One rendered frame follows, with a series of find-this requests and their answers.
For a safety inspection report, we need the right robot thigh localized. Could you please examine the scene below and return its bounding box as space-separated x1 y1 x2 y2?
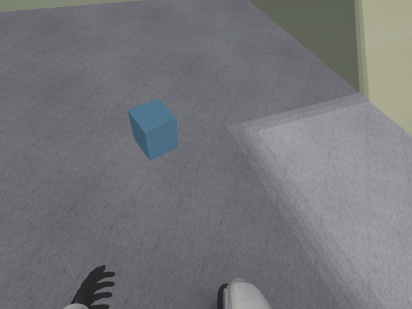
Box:
223 282 271 309

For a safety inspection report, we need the robot right shin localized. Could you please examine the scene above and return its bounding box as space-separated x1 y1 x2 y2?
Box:
228 278 245 286

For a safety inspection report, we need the carton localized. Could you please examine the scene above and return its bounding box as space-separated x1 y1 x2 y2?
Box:
128 98 178 160

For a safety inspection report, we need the robot left hand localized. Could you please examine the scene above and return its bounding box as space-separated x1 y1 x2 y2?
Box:
71 265 115 309

